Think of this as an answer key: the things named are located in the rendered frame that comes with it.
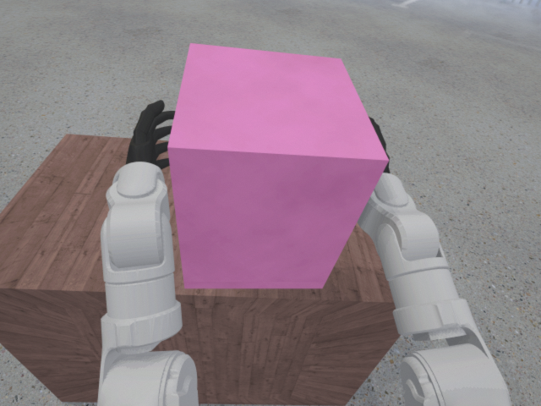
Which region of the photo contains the robot left upper arm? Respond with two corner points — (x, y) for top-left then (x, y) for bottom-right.
(99, 350), (199, 406)

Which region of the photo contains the pedestal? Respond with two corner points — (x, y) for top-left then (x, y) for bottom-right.
(0, 134), (401, 406)

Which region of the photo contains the carton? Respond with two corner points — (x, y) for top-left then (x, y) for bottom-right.
(167, 43), (389, 288)

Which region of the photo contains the left robot forearm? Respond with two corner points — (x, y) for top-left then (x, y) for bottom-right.
(97, 162), (183, 406)

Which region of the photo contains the robot right hand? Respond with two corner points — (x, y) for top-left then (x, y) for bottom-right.
(369, 117), (390, 173)

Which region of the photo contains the robot right upper arm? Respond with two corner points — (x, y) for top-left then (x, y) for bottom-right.
(401, 343), (510, 406)

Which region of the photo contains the robot left hand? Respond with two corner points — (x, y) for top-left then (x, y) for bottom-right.
(126, 100), (175, 170)

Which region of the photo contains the right robot forearm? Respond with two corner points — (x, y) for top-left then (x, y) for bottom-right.
(358, 173), (511, 406)

